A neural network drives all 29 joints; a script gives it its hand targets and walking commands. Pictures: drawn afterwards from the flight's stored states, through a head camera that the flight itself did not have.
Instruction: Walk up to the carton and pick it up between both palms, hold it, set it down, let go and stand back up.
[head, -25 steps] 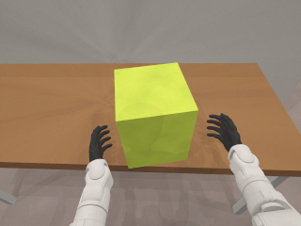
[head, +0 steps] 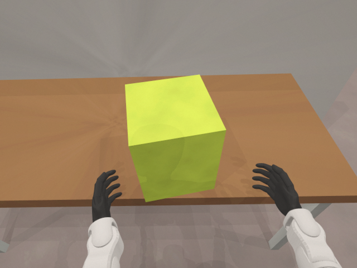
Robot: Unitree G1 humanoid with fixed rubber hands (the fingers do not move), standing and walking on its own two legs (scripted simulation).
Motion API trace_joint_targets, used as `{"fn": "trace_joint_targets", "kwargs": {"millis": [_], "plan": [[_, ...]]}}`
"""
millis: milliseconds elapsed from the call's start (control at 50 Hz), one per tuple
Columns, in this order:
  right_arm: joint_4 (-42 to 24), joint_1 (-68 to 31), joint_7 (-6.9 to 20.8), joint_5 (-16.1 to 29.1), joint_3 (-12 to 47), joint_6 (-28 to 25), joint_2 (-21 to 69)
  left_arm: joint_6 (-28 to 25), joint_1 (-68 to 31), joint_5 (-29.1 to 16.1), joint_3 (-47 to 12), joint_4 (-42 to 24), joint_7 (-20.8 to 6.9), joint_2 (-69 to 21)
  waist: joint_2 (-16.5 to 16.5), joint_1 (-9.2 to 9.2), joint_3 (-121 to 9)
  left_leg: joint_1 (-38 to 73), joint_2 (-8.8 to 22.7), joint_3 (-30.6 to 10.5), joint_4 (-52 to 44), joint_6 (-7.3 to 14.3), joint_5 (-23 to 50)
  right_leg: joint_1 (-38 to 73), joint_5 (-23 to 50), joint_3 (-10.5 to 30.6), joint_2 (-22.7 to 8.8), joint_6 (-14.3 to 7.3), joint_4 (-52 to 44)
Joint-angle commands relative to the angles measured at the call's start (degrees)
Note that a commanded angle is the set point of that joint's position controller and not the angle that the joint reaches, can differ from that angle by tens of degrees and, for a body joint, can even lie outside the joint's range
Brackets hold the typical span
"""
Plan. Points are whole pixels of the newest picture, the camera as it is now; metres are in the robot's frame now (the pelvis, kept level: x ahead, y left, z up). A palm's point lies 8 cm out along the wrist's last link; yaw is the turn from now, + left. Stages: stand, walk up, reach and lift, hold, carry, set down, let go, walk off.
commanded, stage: set down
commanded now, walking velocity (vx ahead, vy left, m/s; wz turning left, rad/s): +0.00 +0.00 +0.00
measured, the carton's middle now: (172, 139) +0.46 +0.05 +0.02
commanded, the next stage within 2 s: none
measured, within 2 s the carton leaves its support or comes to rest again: neither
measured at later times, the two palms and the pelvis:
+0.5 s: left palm (105, 226) +0.22 +0.18 +0.01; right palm (298, 225) +0.24 -0.22 +0.01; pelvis +0.00 +0.00 +0.00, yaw +0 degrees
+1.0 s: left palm (100, 228) +0.23 +0.20 -0.01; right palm (298, 228) +0.24 -0.23 -0.01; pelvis +0.02 +0.00 +0.00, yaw +0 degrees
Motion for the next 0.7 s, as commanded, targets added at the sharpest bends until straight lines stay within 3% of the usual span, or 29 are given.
{"fn": "trace_joint_targets", "kwargs": {"millis": [0, 40, 80, 100, 180, 200, 220, 240, 260, 280, 360, 380, 440, 480, 540, 580, 600, 660, 680], "plan": [[-13.88, -1.93, 1.13, 1.07, -4.17, -2.07, -17.71, -0.34, -1.68, -2.85, -11.22, -21.25, 1.38, 4.76, -9.04, -2.59, -12.36, 21.32, -2.00, 1.75, -4.60, 1.58, 2.31, 11.01, -6.63, 0.40, 0.13, -0.33, -5.93], [-13.57, -1.97, 0.98, 0.87, -4.39, -0.94, -16.48, 0.15, -3.38, -2.41, -10.77, -18.82, 1.43, 6.01, -9.06, -1.98, -9.78, 19.63, -2.20, 2.24, -5.24, 1.65, -1.77, 9.71, -11.57, 1.44, -0.29, -0.34, -6.43], [-13.62, 0.73, 1.06, 0.46, -4.87, -0.33, -16.47, 0.79, -1.50, -1.94, -10.98, -18.21, 1.24, 5.23, -8.73, -2.58, -8.90, 20.76, -2.08, 1.93, -5.69, 1.45, -3.41, 9.51, -14.10, 2.23, -0.84, -0.33, -7.35], [-15.28, 1.10, 1.05, 0.57, -4.79, -0.05, -15.85, 0.91, -1.90, -3.06, -11.72, -18.41, 0.99, 4.99, -10.03, -2.70, -8.91, 20.98, -2.38, 2.30, -5.42, 1.63, -3.79, 9.51, -14.59, 2.15, -0.88, 0.08, -7.36], [-20.38, 1.25, 0.40, -1.14, -5.04, 0.90, -14.46, 1.14, -2.68, -4.12, -12.61, -18.88, 0.85, 5.75, -8.80, -2.49, -8.80, 21.53, -2.25, 2.66, -5.36, 1.32, -4.71, 7.19, -15.18, 1.78, -1.02, -0.09, -7.10], [-20.25, 1.98, 0.38, -0.93, -5.91, 1.21, -14.55, 1.16, -2.36, -4.31, -13.44, -18.87, 0.99, 5.64, -8.73, -3.02, -8.13, 21.17, -2.21, 2.69, -5.18, 1.12, -5.68, 6.47, -15.76, 1.95, -1.01, -0.23, -6.97], [-21.10, 3.42, 0.32, -1.41, -5.79, 1.49, -14.30, 1.48, -1.63, -3.80, -12.25, -19.06, 1.07, 6.04, -8.77, -2.04, -7.39, 21.32, -1.99, 2.61, -5.54, 1.21, -5.80, 7.07, -16.91, 2.38, -1.25, -0.08, -7.01], [-19.85, 5.63, 0.25, -1.20, -5.45, 2.28, -13.87, 1.95, 0.39, -2.83, -12.32, -17.71, 0.71, 6.05, -8.67, -2.49, -6.06, 21.45, -2.25, 2.57, -5.79, 1.24, -6.75, 7.49, -17.42, 2.84, -1.29, -0.01, -7.56], [-20.92, 5.00, 0.23, -1.43, -6.29, 2.33, -15.51, 2.20, -0.23, -2.75, -11.97, -20.13, 1.21, 6.05, -7.09, -1.81, -6.85, 21.52, -1.90, 2.61, -5.64, 0.93, -6.74, 7.02, -17.01, 2.62, -1.42, -0.19, -6.97], [-21.64, 6.48, 0.32, -1.52, -6.57, 2.87, -15.15, 2.40, 1.57, -2.81, -11.65, -19.60, 0.97, 6.17, -8.03, -1.37, -5.51, 21.73, -2.11, 2.60, -5.88, 0.87, -4.79, 8.17, -16.65, 2.53, -1.22, -0.06, -7.37], [-20.96, 6.99, -0.03, -2.20, -7.34, 5.07, -14.03, 4.11, 0.46, -3.40, -12.06, -17.14, 0.32, 6.64, -7.93, -1.96, -2.95, 20.02, -2.28, 2.92, -5.75, 1.42, -9.20, 6.59, -21.28, 3.95, -2.19, 0.08, -8.15], [-21.14, 8.31, -0.19, -3.22, -7.40, 5.43, -13.17, 4.31, 0.95, -2.44, -10.77, -16.51, 0.10, 6.65, -7.86, -1.27, -3.01, 20.69, -2.20, 2.76, -5.86, 1.18, -8.11, 7.16, -20.75, 3.95, -2.26, 0.24, -8.28], [-25.62, 8.76, -0.94, -3.31, -6.99, 5.43, -12.01, 3.66, 1.11, -3.79, -10.93, -18.04, -0.67, 8.23, -10.51, -1.97, -4.09, 19.84, -2.27, 2.93, -5.23, 1.59, -6.39, 8.29, -17.88, 3.40, -2.00, 0.50, -7.41], [-25.32, 8.92, -0.63, -2.78, -7.99, 5.46, -12.29, 2.95, 1.16, -3.38, -11.17, -19.41, -0.37, 7.83, -8.39, -1.37, -4.10, 18.67, -2.05, 2.66, -5.25, 1.72, -5.64, 8.79, -17.61, 4.01, -2.08, 0.07, -6.66], [-21.22, 9.19, -0.90, -4.80, -7.63, 7.32, -10.60, 3.88, 0.87, -1.75, -10.00, -12.61, -1.69, 8.66, -8.67, -2.07, -1.39, 17.80, -2.20, 3.12, -6.15, 1.78, -8.81, 8.69, -20.21, 4.73, -2.63, 0.31, -7.91], [-22.84, 10.49, -0.90, -4.51, -7.25, 7.07, -10.20, 3.47, 1.93, -2.90, -10.03, -14.55, -1.86, 9.11, -8.97, -1.38, -2.84, 18.39, -2.28, 3.20, -5.92, 1.73, -5.91, 9.85, -17.55, 4.32, -2.30, 0.37, -7.49], [-22.82, 10.75, -1.17, -5.21, -6.90, 7.04, -10.21, 3.71, 2.70, -1.67, -8.77, -12.31, -2.07, 9.41, -8.99, -0.94, -2.20, 17.80, -2.58, 3.36, -6.04, 1.76, -4.95, 10.66, -17.27, 4.39, -2.30, 0.62, -7.78], [-23.80, 10.65, -1.77, -5.40, -6.90, 7.02, -9.10, 3.70, 2.83, -2.84, -9.08, -11.63, -3.11, 10.33, -9.68, -1.53, -2.80, 16.49, -2.82, 3.81, -5.50, 2.16, -3.79, 11.46, -15.36, 4.93, -2.82, 1.12, -7.50], [-20.77, 11.30, -1.73, -6.02, -6.57, 7.14, -8.55, 3.70, 3.23, -1.99, -8.66, -9.75, -3.59, 10.27, -8.54, -1.42, -2.14, 16.36, -2.94, 3.74, -5.59, 2.13, -3.77, 12.48, -15.15, 5.26, -3.12, 0.98, -7.78]]}}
